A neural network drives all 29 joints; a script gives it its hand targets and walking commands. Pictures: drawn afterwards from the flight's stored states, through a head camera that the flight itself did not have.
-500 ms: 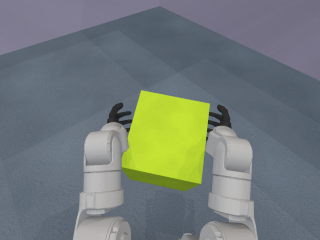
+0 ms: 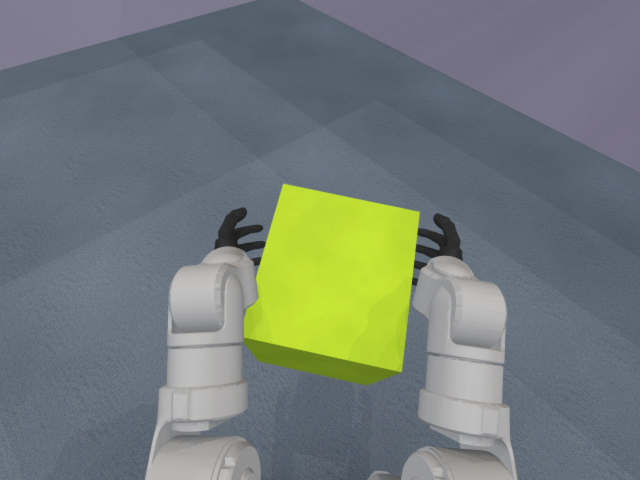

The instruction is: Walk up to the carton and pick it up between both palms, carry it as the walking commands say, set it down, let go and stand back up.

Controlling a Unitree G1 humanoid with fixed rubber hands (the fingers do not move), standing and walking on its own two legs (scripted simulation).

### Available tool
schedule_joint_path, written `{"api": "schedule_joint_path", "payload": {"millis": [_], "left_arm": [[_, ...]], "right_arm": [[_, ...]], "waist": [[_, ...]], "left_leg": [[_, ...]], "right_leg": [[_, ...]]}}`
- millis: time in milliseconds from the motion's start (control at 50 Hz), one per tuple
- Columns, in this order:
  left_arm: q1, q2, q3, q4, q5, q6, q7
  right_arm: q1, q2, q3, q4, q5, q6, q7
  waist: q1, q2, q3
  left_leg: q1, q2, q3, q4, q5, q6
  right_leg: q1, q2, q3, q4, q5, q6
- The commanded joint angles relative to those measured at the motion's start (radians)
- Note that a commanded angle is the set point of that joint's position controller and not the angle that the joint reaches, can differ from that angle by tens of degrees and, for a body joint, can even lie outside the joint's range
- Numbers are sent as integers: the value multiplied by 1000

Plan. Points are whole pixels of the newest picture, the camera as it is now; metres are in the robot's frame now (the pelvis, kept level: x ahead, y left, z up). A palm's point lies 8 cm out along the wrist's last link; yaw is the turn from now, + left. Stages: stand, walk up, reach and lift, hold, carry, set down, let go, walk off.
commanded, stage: carry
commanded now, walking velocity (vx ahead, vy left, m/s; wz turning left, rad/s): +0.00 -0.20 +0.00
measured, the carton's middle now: (329, 295) +0.34 +0.00 +0.02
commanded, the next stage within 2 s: none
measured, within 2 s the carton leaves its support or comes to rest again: neither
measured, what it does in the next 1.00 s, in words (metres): walks backwards: left foot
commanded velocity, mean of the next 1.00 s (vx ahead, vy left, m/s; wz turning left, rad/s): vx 0.00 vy -0.20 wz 0.00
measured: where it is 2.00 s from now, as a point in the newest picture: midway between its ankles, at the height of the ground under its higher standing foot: outside the picture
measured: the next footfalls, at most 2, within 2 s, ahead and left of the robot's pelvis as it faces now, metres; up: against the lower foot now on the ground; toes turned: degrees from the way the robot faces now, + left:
left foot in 0.76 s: -0.07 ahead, +0.06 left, +0.00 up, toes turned +6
right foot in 1.06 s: -0.03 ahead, -0.20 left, +0.00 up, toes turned -4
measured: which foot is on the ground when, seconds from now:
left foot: down 0.00-0.56, up 0.58-0.74, down 0.76-1.00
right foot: down 0.00-0.76, up 0.78-1.00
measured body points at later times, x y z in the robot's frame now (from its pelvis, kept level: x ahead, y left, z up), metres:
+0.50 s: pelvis -0.07 -0.03 -0.01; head -0.08 -0.03 +0.44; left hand +0.26 +0.09 +0.11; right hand +0.26 -0.17 +0.10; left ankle +0.02 +0.12 -0.72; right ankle +0.06 -0.13 -0.71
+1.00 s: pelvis -0.11 -0.05 +0.00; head -0.08 -0.02 +0.45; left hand +0.23 +0.08 +0.08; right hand +0.23 -0.17 +0.10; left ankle -0.11 +0.06 -0.72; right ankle -0.05 -0.19 -0.70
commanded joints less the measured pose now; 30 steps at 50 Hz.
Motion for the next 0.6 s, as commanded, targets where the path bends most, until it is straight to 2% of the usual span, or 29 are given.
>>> {"api": "schedule_joint_path", "payload": {"millis": [0,20,40,60,80,100,120,140,160,180,220,240,260,280,300,320,340,360,380,400,420,440,460,480,500,520,540,560,580], "left_arm": [[-441,-1012,-590,-99,-336,-43,-224],[-477,-1012,-598,-141,-348,-51,-222],[-416,-1030,-593,-84,-332,-43,-224],[-470,-1032,-610,-140,-340,-48,-223],[-470,-1033,-589,-115,-335,-46,-226],[-420,-1040,-574,-85,-317,-42,-223],[-391,-1019,-559,-47,-305,-31,-225],[-379,-1011,-546,-24,-291,-24,-217],[-381,-1006,-550,-28,-293,-23,-221],[-386,-1000,-540,-23,-283,-17,-219],[-432,-1003,-546,-32,-296,-17,-224],[-406,-998,-548,-26,-296,-14,-224],[-423,-989,-540,-23,-287,-9,-220],[-418,-987,-541,-12,-291,-6,-220],[-416,-990,-533,4,-286,-1,-223],[-402,-992,-531,14,-288,3,-224],[-427,-995,-542,-5,-301,1,-228],[-455,-1002,-550,-27,-311,0,-230],[-442,-1004,-553,-22,-301,5,-223],[-440,-1000,-554,-18,-302,2,-223],[-460,-1017,-559,-10,-303,5,-222],[-441,-1002,-545,-6,-294,7,-222],[-469,-994,-545,-18,-307,5,-222],[-417,-988,-535,7,-300,9,-223],[-451,-980,-526,-21,-303,7,-222],[-469,-979,-525,-10,-306,14,-221],[-410,-961,-507,20,-296,19,-228],[-386,-963,-503,41,-297,23,-231],[-404,-969,-499,24,-298,22,-239]], "right_arm": [[-446,1008,585,-117,389,15,287],[-451,1010,587,-142,400,14,290],[-476,999,599,-168,402,10,292],[-478,1018,599,-155,412,11,303],[-534,997,599,-190,412,8,300],[-539,1008,626,-197,427,11,302],[-520,979,607,-178,400,21,295],[-488,986,593,-120,390,29,292],[-492,982,602,-135,389,29,290],[-509,980,595,-128,386,36,292],[-574,984,601,-151,391,32,291],[-521,986,597,-137,378,37,288],[-522,998,600,-108,381,46,290],[-532,993,593,-103,377,48,287],[-555,987,602,-120,376,50,288],[-541,984,591,-102,368,54,285],[-532,990,593,-108,367,51,286],[-560,991,596,-133,371,50,284],[-543,991,589,-113,375,54,287],[-584,975,593,-123,373,51,283],[-582,990,590,-99,371,55,282],[-557,982,591,-84,368,63,280],[-575,968,585,-95,365,66,277],[-544,956,590,-96,361,75,277],[-549,968,589,-76,365,79,277],[-539,973,568,-63,358,84,276],[-514,959,577,-73,350,84,274],[-522,975,581,-50,342,85,275],[-579,996,599,-70,355,75,277]], "waist": [[-19,-10,-673],[-25,-34,-682],[-22,-41,-661],[-20,-1,-643],[-20,-36,-597],[-20,-30,-574],[-18,-47,-534],[-19,-9,-525],[-18,-45,-521],[-17,-21,-491],[-14,-98,-462],[-17,-130,-449],[-15,-139,-448],[-18,-130,-426],[-18,-155,-405],[-25,-114,-403],[-29,-127,-425],[-32,-104,-399],[-31,50,-428],[-17,152,-424],[0,184,-378],[13,194,-354],[18,176,-355],[27,129,-358],[40,54,-389],[32,-154,-372],[25,-398,-373],[7,-409,-373],[-3,-366,-351]], "left_leg": [[192,140,-144,-59,526,-14],[173,119,-110,-85,391,-18],[157,125,-108,-84,325,-22],[146,122,-115,-110,263,-15],[160,123,-111,-108,241,-14],[173,142,-119,-134,250,-9],[164,144,-132,-157,206,7],[168,136,-104,-141,180,0],[158,139,-133,-156,152,0],[156,150,-160,-184,43,24],[103,82,-75,-132,-78,13],[109,71,-54,-109,-56,3],[112,65,-53,-136,-117,11],[115,70,-55,-131,-99,15],[121,62,-47,-124,-100,14],[160,67,-63,-145,-137,25],[196,76,-64,-164,-145,29],[187,113,-129,-220,-150,43],[156,185,-232,-284,-177,52],[85,272,-348,-374,-309,67],[-63,328,-403,-432,-366,51],[-147,339,-381,-453,-408,39],[-220,314,-323,-440,-407,12],[-296,258,-216,-361,-375,-21],[-302,142,-80,-163,-283,-54],[-225,6,8,43,-212,-59],[-94,-76,66,356,-240,-57],[61,-74,63,540,-233,-49],[133,-87,71,592,-209,-44]], "right_leg": [[446,-161,91,-110,532,-32],[424,-179,82,-29,588,-62],[395,-179,78,-43,520,-66],[343,-177,87,-71,339,-65],[273,-166,101,-97,217,-57],[240,-156,86,-104,122,-50],[185,-139,86,-123,42,-32],[175,-146,91,-139,15,-30],[181,-144,115,-156,-10,-34],[122,-136,118,-170,-108,-24],[117,-162,167,-266,-245,-16],[108,-166,166,-275,-268,-27],[78,-167,157,-297,-352,-28],[54,-159,145,-299,-337,-9],[27,-152,133,-292,-376,-14],[-37,-141,129,-288,-384,3],[-52,-113,97,-278,-365,24],[-58,-88,65,-208,-329,31],[-32,-70,45,-66,-275,19],[-7,-24,5,110,-203,26],[88,-37,47,232,-115,37],[135,-40,57,248,-134,32],[204,-29,49,237,-139,27],[302,-45,63,198,-136,24],[346,-64,117,105,-124,7],[229,-151,288,-187,-319,-41],[58,-307,431,-457,-444,-94],[-112,-327,363,-509,-538,-124],[-202,-292,284,-536,-550,-67]]}}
